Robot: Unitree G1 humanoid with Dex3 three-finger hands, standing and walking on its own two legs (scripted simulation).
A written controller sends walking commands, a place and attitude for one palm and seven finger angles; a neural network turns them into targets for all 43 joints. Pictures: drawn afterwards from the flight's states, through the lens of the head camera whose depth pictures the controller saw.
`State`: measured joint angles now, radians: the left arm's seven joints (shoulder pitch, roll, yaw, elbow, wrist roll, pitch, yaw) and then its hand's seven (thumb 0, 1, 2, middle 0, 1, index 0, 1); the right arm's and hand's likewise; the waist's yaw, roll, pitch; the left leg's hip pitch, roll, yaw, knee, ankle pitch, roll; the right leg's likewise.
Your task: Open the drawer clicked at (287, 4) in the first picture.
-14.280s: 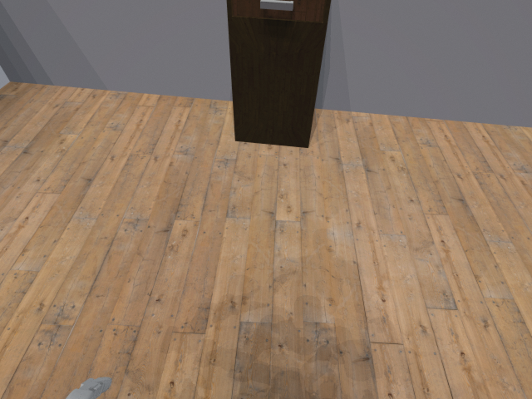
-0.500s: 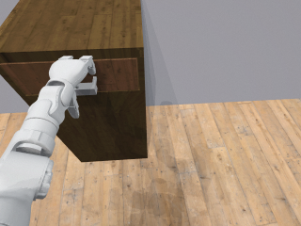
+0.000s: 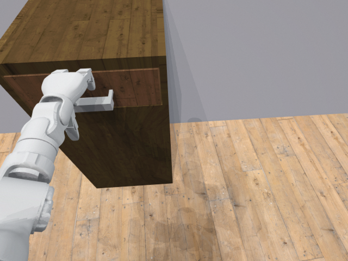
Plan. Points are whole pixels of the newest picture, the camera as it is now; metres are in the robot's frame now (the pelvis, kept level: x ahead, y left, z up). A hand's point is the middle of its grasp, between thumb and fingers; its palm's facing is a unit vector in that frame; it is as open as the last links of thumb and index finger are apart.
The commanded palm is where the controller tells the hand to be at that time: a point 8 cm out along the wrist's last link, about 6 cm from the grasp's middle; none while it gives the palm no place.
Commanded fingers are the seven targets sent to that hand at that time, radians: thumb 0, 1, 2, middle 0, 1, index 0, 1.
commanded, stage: move the hooked fingers above the handle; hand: left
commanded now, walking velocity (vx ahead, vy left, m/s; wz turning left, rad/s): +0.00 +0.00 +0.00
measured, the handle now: (88, 99) +0.54 +0.25 +0.03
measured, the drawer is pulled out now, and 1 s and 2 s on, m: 0.00 0.00 0.00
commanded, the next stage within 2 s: lower the fingers behind the handle in 0.08 s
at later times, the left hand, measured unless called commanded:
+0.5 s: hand (83, 90) +0.49 +0.22 +0.10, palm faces -0.03 +0.02 -1.00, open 13.7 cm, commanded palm +0.47 +0.24 +0.12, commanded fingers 0.00 -0.50 0.30 -0.30 -1.20 -0.30 -1.20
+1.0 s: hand (89, 112) +0.49 +0.23 +0.02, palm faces -0.09 -0.02 -1.00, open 13.8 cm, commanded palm +0.47 +0.23 +0.09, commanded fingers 0.00 -0.50 0.30 -0.30 -1.20 -0.30 -1.20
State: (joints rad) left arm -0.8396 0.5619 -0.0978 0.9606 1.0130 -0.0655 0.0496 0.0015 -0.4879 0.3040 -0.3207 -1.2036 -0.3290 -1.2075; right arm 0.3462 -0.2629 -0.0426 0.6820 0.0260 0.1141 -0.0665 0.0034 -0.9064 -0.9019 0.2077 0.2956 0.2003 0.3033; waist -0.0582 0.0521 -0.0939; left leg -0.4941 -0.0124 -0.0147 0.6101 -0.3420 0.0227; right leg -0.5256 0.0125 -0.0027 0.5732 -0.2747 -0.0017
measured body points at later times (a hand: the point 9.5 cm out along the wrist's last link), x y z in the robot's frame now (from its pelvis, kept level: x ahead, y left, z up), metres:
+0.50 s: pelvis -0.01 +0.00 -0.01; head +0.06 -0.01 +0.44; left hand +0.49 +0.22 +0.16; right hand +0.03 -0.26 -0.14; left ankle -0.04 +0.11 -0.73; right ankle -0.01 -0.12 -0.73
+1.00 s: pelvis -0.01 +0.01 -0.02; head +0.10 +0.00 +0.42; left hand +0.49 +0.23 +0.08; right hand -0.01 -0.28 -0.14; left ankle -0.04 +0.11 -0.73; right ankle -0.01 -0.12 -0.73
